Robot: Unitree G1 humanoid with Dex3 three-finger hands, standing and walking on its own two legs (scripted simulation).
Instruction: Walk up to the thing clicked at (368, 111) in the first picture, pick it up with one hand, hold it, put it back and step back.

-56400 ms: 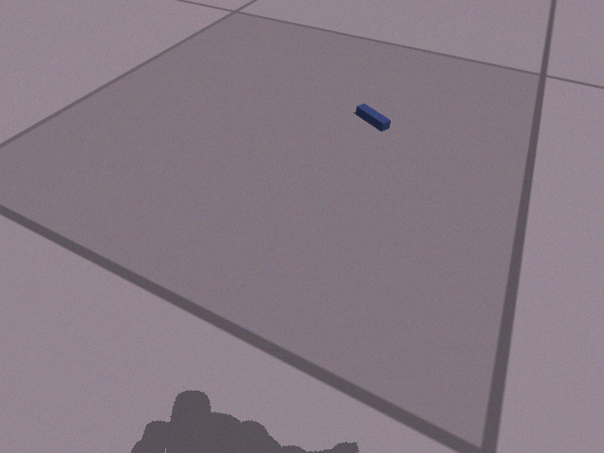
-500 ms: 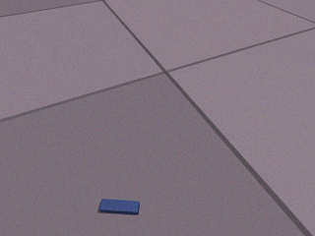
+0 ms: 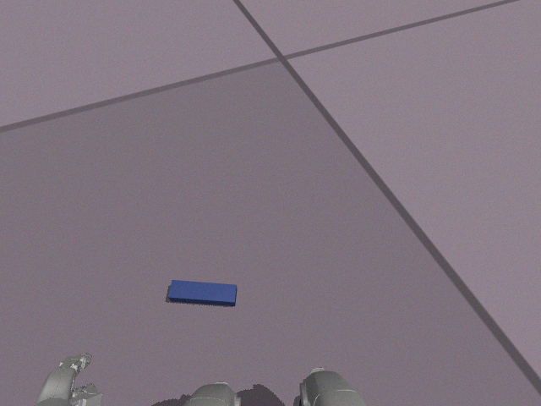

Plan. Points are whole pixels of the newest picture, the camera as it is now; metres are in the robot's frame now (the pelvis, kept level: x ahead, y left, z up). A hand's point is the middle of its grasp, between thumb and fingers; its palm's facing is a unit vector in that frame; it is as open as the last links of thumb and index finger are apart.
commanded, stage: step back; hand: left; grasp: from above
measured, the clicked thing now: (203, 293) +0.47 +0.20 -0.73
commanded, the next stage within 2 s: none
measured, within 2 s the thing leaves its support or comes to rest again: neither
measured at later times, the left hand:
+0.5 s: hand out of the picture +0.00 +0.25 -0.14, palm faces -0.08 -0.91 -0.41, open 7.4 cm
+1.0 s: hand out of the picture -0.12 +0.28 -0.14, palm faces -0.01 -0.94 -0.35, open 7.4 cm
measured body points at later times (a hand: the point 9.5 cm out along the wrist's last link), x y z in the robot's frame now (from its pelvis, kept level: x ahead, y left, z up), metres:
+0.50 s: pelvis -0.10 -0.01 +0.00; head -0.06 -0.03 +0.45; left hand +0.00 +0.30 -0.11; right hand -0.01 -0.32 -0.13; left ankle -0.03 +0.10 -0.69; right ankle -0.10 -0.12 -0.72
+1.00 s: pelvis -0.24 +0.02 +0.01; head -0.18 +0.05 +0.46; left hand -0.12 +0.33 -0.12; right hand -0.15 -0.29 -0.09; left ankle -0.19 +0.13 -0.72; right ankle -0.28 -0.14 -0.63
